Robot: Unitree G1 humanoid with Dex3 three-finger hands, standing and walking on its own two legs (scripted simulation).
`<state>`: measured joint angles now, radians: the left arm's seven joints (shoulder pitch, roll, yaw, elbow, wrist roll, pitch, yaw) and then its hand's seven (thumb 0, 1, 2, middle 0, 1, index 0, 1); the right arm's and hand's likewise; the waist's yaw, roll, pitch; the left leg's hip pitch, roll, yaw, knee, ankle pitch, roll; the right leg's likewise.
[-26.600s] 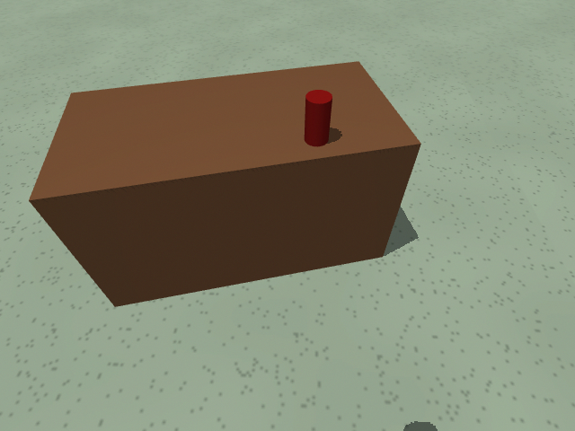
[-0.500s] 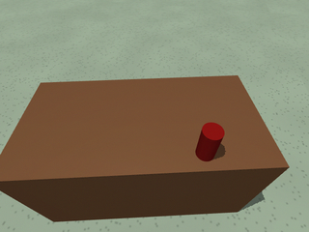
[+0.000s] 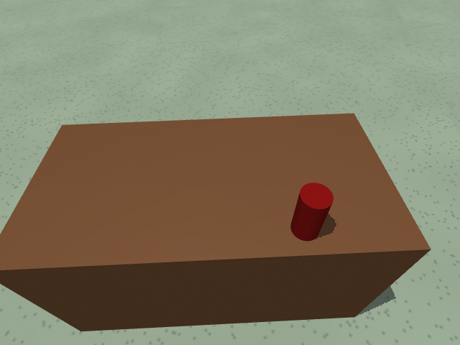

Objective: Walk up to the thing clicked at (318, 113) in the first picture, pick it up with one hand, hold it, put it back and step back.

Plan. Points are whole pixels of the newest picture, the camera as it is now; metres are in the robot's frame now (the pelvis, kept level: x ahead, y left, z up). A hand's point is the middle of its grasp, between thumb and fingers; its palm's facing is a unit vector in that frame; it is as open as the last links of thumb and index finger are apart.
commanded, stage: stand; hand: right
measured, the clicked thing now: (310, 213) +0.43 -0.18 -0.11
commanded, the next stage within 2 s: step back in 0.06 s
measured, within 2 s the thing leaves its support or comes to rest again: neither
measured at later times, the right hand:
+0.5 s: hand out of the picture -0.03 -0.22 -0.16, palm faces -0.03 +0.90 -0.44, open 7.4 cm
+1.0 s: hand out of the picture -0.08 -0.23 -0.17, palm faces +0.04 +0.93 -0.37, open 7.4 cm
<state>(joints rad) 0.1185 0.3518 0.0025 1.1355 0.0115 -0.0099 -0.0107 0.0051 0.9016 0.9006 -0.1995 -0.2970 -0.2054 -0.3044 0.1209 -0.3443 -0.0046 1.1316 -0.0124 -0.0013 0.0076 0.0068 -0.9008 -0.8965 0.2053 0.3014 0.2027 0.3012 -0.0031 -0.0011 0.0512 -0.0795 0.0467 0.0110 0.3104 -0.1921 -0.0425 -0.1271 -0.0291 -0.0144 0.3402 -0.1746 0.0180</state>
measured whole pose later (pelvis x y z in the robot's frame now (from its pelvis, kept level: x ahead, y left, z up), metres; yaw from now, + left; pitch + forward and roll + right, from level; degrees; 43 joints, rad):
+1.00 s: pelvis -0.17 +0.04 -0.02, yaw -4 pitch -1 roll +1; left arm 0.15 0.35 0.06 0.82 0.03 0.05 0.00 0.01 0.90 0.90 -0.20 -0.30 -0.21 -0.30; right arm 0.13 -0.39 -0.04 0.88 0.01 0.04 -0.02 0.01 -0.90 -0.90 0.21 0.30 0.20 0.30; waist 0.02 0.01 0.15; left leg -0.43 -0.11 -0.12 1.09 -0.52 -0.01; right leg -0.28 0.02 0.05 0.59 -0.28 -0.03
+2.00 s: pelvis -0.49 +0.02 -0.03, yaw +0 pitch -3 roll +0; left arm 0.08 0.40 0.07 0.80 0.01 0.08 0.01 0.01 0.90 0.90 -0.20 -0.30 -0.21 -0.30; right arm 0.19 -0.36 -0.03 0.89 -0.03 0.03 -0.01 0.01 -0.90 -0.90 0.21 0.30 0.21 0.30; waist -0.01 -0.04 0.18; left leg -0.32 -0.02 -0.03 0.67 -0.30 0.02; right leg -0.48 0.06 0.09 1.09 -0.53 -0.01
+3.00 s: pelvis -0.64 +0.01 -0.02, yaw +3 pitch -2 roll +0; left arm 0.20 0.37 0.04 1.01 0.03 -0.02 -0.02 0.01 0.90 0.90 -0.20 -0.30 -0.21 -0.30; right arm 0.18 -0.38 -0.07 1.03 -0.04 0.00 0.02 0.01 -0.90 -0.90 0.20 0.30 0.20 0.30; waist 0.03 -0.01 0.07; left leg -0.27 -0.01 -0.02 0.59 -0.26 -0.01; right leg -0.25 -0.06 -0.03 0.62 -0.33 0.02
